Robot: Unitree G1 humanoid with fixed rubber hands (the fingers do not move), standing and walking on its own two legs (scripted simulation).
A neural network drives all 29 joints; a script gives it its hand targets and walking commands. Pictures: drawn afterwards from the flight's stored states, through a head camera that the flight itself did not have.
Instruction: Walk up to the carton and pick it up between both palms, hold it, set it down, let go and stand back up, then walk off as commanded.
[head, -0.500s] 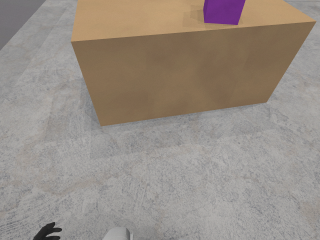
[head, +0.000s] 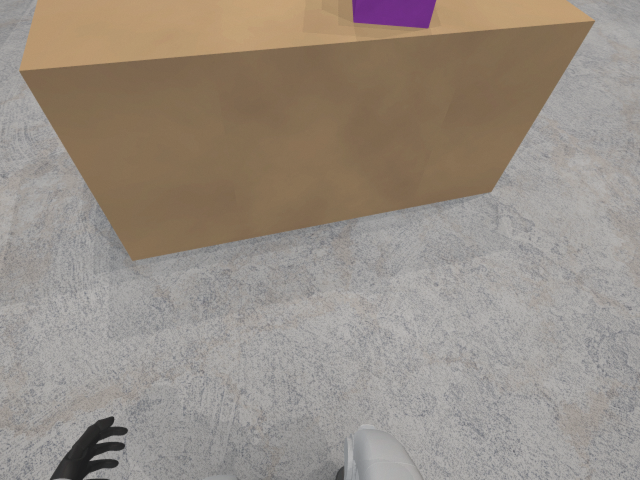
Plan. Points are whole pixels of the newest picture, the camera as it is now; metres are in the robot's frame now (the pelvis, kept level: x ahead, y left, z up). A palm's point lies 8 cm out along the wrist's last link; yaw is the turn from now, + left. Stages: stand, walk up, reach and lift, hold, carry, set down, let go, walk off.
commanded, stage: walk up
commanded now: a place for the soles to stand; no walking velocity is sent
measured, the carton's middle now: out of the picture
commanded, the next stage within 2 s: none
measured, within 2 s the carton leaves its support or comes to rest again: neither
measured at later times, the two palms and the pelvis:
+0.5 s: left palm (155, 362) +0.27 +0.23 -0.08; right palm out of the picture +0.17 -0.42 -0.06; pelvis +0.16 -0.08 +0.02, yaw +2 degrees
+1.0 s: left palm (236, 314) +0.36 +0.13 -0.11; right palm out of the picture +0.23 -0.52 -0.10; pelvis +0.23 -0.18 -0.02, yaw -1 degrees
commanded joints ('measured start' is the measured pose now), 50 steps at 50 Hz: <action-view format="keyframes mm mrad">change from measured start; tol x32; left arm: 1 74 217 128 -39 -12 -54 -11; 50 212 281 171 -26 5 -2 17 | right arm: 1 13 -317 -115 -70 -25 -16 -7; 23 78 -205 -85 -39 12 35 20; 28 488 -295 -130 42 -11 5 -29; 32 84 -379 -139 -109 5 4 -47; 50 54 -236 -99 -81 -33 -6 -75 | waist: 1 98 178 -240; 3 217 -265 -356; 9 29 -12 72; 25 -22 13 -12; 29 -101 447 -175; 50 198 -146 -208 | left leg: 1 -143 115 -182 120 495 165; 3 -525 -102 -124 528 -170 77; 22 -339 -39 8 105 217 49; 26 104 -72 153 -191 321 87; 31 224 412 -1088 -530 119 418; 36 78 202 -545 -252 505 285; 46 -24 295 -549 -154 444 302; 50 -546 -23 -147 332 90 105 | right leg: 1 488 19 79 -455 182 -4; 3 815 -169 349 -514 174 -1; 6 387 -271 620 -888 -379 84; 11 376 -148 189 -743 261 118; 22 497 -104 12 -655 587 -28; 26 374 -51 -75 -186 878 -59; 29 -52 153 5 361 -108 28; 31 -128 91 192 487 -93 20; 44 -133 -75 199 105 23 5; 50 656 -81 289 -498 50 -4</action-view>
